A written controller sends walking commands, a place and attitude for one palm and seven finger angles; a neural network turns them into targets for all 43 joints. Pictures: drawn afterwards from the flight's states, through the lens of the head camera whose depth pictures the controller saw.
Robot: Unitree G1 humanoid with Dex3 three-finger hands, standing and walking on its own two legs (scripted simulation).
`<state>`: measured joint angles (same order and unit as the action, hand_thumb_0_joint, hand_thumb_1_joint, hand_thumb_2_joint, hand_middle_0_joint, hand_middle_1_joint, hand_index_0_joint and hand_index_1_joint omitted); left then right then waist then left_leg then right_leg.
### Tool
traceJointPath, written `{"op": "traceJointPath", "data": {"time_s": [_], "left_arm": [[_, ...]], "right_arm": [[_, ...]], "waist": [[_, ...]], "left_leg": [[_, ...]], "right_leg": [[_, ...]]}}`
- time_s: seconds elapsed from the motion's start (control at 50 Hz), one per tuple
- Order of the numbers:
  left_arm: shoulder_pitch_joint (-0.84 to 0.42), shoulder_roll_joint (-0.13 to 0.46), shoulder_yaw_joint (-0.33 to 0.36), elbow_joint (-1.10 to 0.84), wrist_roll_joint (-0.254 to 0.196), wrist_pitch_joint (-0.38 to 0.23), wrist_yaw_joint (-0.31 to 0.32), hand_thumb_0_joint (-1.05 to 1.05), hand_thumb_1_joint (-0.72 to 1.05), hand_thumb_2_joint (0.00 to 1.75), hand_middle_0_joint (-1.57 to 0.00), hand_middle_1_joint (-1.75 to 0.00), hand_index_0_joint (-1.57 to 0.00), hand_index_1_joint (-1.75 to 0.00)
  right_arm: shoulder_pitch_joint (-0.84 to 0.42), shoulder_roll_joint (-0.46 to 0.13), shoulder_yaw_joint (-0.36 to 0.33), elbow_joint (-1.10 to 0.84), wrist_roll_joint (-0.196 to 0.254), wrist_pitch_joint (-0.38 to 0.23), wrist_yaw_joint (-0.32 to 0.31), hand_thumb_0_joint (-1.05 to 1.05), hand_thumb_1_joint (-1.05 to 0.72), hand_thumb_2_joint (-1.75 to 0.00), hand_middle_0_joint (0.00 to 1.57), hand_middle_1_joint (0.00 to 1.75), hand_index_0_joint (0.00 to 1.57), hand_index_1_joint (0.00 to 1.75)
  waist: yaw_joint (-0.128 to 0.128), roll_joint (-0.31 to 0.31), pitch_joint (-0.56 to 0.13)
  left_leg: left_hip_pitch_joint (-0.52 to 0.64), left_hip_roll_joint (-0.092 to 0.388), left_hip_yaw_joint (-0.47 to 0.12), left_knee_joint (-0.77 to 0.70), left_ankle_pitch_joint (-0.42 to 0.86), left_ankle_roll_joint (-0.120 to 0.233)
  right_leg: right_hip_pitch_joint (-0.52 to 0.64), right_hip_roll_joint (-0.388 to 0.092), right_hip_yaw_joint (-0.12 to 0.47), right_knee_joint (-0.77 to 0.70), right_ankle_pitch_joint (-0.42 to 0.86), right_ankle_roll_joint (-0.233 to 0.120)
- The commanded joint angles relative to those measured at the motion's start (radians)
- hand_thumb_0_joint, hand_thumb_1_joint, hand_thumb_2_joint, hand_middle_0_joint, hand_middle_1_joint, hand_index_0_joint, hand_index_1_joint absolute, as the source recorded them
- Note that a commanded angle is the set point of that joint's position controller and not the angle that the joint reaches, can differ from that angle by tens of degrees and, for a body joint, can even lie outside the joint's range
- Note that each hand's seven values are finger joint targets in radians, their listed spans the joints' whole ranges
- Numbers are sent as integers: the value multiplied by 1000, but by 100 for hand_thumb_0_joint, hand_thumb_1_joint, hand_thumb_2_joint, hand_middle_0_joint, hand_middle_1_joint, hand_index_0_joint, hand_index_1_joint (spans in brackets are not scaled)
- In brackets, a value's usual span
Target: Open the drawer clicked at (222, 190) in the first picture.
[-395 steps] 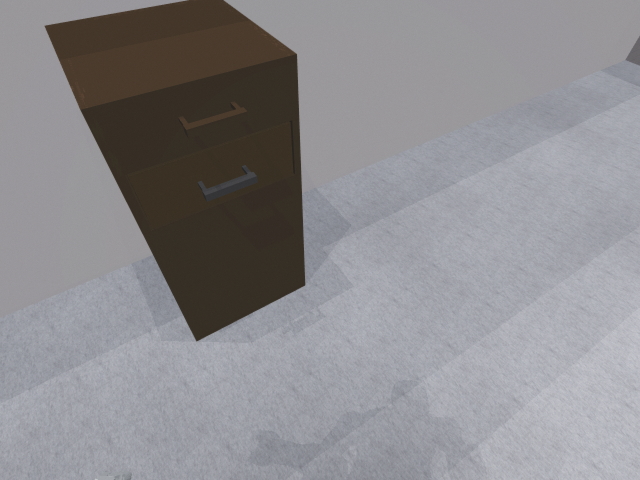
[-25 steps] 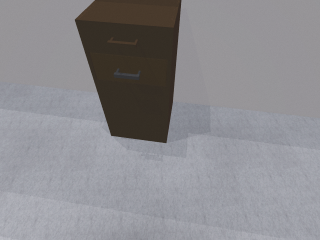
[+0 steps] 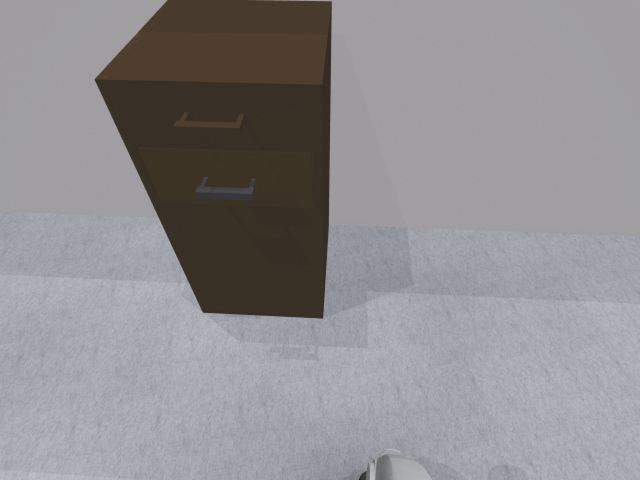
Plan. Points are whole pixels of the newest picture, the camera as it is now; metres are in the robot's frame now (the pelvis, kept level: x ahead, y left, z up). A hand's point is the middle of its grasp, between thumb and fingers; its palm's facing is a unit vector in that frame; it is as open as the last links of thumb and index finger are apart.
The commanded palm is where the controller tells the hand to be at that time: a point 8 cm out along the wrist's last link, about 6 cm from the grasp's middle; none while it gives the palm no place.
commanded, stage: take the last steps up to it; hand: left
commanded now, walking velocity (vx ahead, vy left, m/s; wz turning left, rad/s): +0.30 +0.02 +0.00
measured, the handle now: (227, 187) +0.74 +0.23 -0.12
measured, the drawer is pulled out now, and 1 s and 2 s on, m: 0.00 0.00 0.00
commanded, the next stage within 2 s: come to a stop and stand still in 0.40 s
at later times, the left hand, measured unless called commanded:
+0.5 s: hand out of the picture +0.13 +0.15 -0.16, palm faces +0.15 -0.98 -0.17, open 7.3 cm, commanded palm none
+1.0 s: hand (198, 433) +0.22 +0.19 -0.16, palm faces +0.05 -0.96 -0.27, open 7.4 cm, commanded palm none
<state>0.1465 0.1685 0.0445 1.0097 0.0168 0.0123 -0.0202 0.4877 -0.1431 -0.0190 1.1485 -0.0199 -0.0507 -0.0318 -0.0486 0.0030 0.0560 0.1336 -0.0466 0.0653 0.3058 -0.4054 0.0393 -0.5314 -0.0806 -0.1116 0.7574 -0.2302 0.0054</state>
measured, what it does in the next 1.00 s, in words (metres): walks ahead: right foot, then left foot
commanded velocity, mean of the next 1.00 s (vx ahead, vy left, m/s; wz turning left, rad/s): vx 0.03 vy -0.01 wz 0.02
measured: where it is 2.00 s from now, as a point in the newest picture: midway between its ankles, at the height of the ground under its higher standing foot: outside the picture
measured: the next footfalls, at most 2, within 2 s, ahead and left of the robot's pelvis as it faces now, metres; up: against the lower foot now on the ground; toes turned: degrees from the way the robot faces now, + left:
right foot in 0.06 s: +0.18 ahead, -0.10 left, +0.00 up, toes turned -7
left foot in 0.58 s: +0.26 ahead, +0.13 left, +0.00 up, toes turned +8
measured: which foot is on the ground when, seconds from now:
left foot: down 0.00-0.08, up 0.10-0.56, down 0.58-1.00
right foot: up 0.00-0.04, down 0.06-0.60, up 0.62-1.00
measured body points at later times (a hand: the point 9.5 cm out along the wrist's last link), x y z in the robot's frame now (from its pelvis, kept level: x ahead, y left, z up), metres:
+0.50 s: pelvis +0.16 -0.01 +0.02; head +0.15 -0.02 +0.47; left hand +0.12 +0.20 -0.14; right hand +0.21 -0.24 -0.14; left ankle +0.22 +0.13 -0.70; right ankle +0.14 -0.10 -0.73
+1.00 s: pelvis +0.16 -0.02 +0.01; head +0.19 -0.02 +0.45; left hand +0.22 +0.24 -0.14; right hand +0.23 -0.26 -0.15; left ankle +0.22 +0.13 -0.73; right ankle +0.15 -0.15 -0.71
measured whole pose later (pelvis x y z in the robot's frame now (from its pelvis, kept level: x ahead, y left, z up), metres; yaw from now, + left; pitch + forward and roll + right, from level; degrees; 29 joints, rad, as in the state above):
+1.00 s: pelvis +0.16 -0.02 +0.01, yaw +0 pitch -1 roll +0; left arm 0.20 0.22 0.07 1.01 0.02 0.04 0.02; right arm 0.15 -0.18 -0.06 1.05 -0.03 0.03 -0.03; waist 0.00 0.01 0.06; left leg -0.31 0.09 0.11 0.50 -0.17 -0.02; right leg -0.32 -0.06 -0.04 0.74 -0.41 0.02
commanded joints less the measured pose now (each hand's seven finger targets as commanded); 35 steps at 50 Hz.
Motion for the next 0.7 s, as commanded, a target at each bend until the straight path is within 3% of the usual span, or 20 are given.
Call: {"op": "traceJointPath", "data": {"time_s": [0.0, 0.02, 0.04, 0.06, 0.08, 0.1, 0.12, 0.18, 0.22, 0.3, 0.44, 0.48, 0.5, 0.52, 0.54, 0.56, 0.58, 0.6, 0.64, 0.68], "left_arm": [[168, 83, 23, -25, 2, -53, 7, 0, 90, 90, -20, -30, -20, -30], [310, 129, 39, 18, 9, -67, 12, 0, 90, 90, -20, -30, -20, -30], [425, 229, 65, 45, 18, -81, 25, 0, 90, 90, -20, -30, -20, -30], [443, 279, 70, 56, -6, -78, 27, 0, 90, 90, -20, -30, -20, -30], [322, 238, 68, 23, -16, -70, 33, 0, 90, 90, -20, -30, -20, -30], [220, 194, 53, -6, -12, -70, 36, 0, 90, 90, -20, -30, -20, -30], [158, 151, 40, -18, -10, -70, 38, 0, 90, 90, -20, -30, -20, -30], [98, 77, 15, -16, -1, -81, 42, 0, 90, 90, -20, -30, -20, -30], [117, 67, 11, -6, 1, -84, 39, 0, 90, 90, -20, -30, -20, -30], [156, 85, 20, 9, 2, -92, 36, 0, 90, 90, -20, -30, -20, -30], [269, 103, 24, 57, 9, -90, 34, 0, 90, 90, -20, -30, -20, -30], [278, 110, 25, 69, 11, -84, 37, 0, 90, 90, -20, -30, -20, -30], [258, 99, 23, 68, 10, -78, 42, 0, 90, 90, -20, -30, -20, -30], [244, 78, 16, 73, 5, -70, 47, 0, 90, 90, -20, -30, -20, -30], [260, 49, 3, 82, 1, -63, 52, 0, 90, 90, -20, -30, -20, -30], [307, 11, -11, 88, -8, -58, 55, 0, 90, 90, -20, -30, -20, -30], [338, -3, -23, 101, -12, -48, 61, 0, 90, 90, -20, -30, -20, -30], [336, -1, -24, 108, -8, -39, 67, 0, 90, 90, -20, -30, -20, -30], [308, 30, -18, 112, -7, -10, 67, 0, 90, 90, -20, -30, -20, -30], [280, 61, -3, 89, 3, 9, 64, 0, 90, 90, -20, -30, -20, -30]], "right_arm": [[3, -176, -34, -31, 5, -24, -10, 0, -90, -90, 20, 30, 20, 30], [-8, -165, -35, -35, 12, -28, -5, 0, -90, -90, 20, 30, 20, 30], [50, -109, -31, -49, 24, -32, 6, 0, -90, -90, 20, 30, 20, 30], [58, -100, -32, -68, 23, -28, 5, 0, -90, -90, 20, 30, 20, 30], [24, -128, -41, -65, 23, -17, 7, 0, -90, -90, 20, 30, 20, 30], [-43, -93, -40, -70, 14, -10, 17, 0, -90, -90, 20, 30, 20, 30], [-58, -66, -37, -75, 7, 3, 19, 0, -90, -90, 20, 30, 20, 30], [22, -16, -35, -45, -7, 41, 25, 0, -90, -90, 20, 30, 20, 30], [27, -9, -35, -46, -10, 54, 29, 0, -90, -90, 20, 30, 20, 30], [-61, -18, -39, -92, -10, 53, 40, 0, -90, -90, 20, 30, 20, 30], [-252, -40, -32, -154, -5, 23, 47, 0, -90, -90, 20, 30, 20, 30], [-262, -43, -29, -160, -1, 15, 43, 0, -90, -90, 20, 30, 20, 30], [-241, -40, -25, -148, -1, 12, 37, 0, -90, -90, 20, 30, 20, 30], [-203, -34, -16, -123, 0, 6, 29, 0, -90, -90, 20, 30, 20, 30], [-146, -60, -12, -96, 1, -6, 21, 0, -90, -90, 20, 30, 20, 30], [-114, -112, -15, -85, -1, -13, 9, 0, -90, -90, 20, 30, 20, 30], [-126, -141, -16, -84, 10, -3, -2, 0, -90, -90, 20, 30, 20, 30], [-142, -146, -16, -82, 9, 10, -8, 0, -90, -90, 20, 30, 20, 30], [-174, -143, -16, -75, 11, 23, -30, 0, -90, -90, 20, 30, 20, 30], [-166, -164, -31, -76, 12, 37, -43, 0, -90, -90, 20, 30, 20, 30]], "waist": [[132, 69, -4], [193, 10, -85], [210, -203, -216], [172, -241, -258], [145, -105, -159], [129, -71, -34], [86, -42, 28], [10, -56, 45], [-2, -99, 43], [16, -91, 38], [89, -106, 31], [88, -112, 24], [70, -101, 14], [53, -84, -17], [43, -9, -67], [54, 106, -149], [69, 164, -171], [61, 137, -124], [49, 216, -68], [37, 180, -34]], "left_leg": [[-194, 261, -66, 236, 981, 88], [-308, 210, -41, 432, 844, 54], [-531, 68, 13, 757, 343, 7], [-639, 5, -47, 1020, -152, 1], [-639, 80, -112, 1069, -84, 17], [-668, 122, -111, 1048, 8, 14], [-649, 148, -113, 1024, 52, 8], [-571, 162, -89, 920, 132, -25], [-560, 163, -58, 844, 175, -45], [-622, 173, -37, 684, 229, -61], [-623, 145, -10, 389, 165, -57], [-563, 137, -5, 329, 133, -48], [-491, 127, -6, 258, 162, -52], [-382, 108, 3, 147, 267, -57], [-261, 145, -31, 75, 485, -52], [-123, 268, -121, 129, 854, -7], [-83, 366, -171, 141, 1087, 48], [-135, 387, -147, 110, 1095, 83], [-168, 393, -177, 66, 1228, 107], [-191, 425, -179, 66, 1278, 136]], "right_leg": [[332, 79, -37, -154, 52, -53], [548, 33, 29, -215, 101, -76], [765, -246, 403, -304, 154, -180], [750, -414, 675, -438, 200, -266], [612, -392, 609, -504, -35, -265], [433, -343, 527, -553, -153, -220], [284, -314, 457, -571, -199, -192], [133, -218, 233, -613, -115, -138], [92, -176, 152, -625, -77, -120], [181, -174, 141, -640, -46, -151], [378, -216, 172, -575, 110, -179], [381, -235, 171, -530, 173, -180], [367, -213, 143, -483, 232, -163], [354, -159, 100, -407, 303, -127], [344, -94, 61, -291, 309, -82], [276, -38, 32, -222, 163, -34], [257, -6, 16, -213, -83, -3], [272, 4, 27, -178, -207, 1], [223, 11, 49, -52, -278, 17], [164, 9, 86, 91, -322, 12]]}}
